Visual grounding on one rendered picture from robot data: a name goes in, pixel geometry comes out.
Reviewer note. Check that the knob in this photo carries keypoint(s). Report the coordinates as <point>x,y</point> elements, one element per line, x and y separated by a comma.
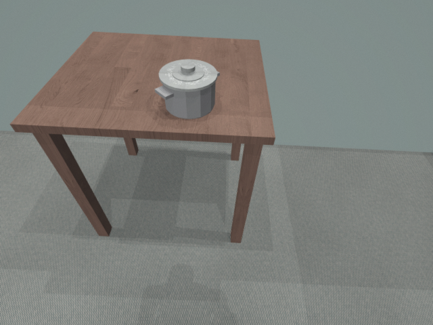
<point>187,67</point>

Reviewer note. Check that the table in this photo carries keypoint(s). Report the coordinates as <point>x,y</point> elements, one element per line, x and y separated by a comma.
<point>107,88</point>

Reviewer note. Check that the lid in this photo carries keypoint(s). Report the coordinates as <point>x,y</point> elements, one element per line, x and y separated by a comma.
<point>204,76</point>

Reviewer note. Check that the pot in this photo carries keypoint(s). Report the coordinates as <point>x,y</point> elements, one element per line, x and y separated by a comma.
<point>188,105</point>

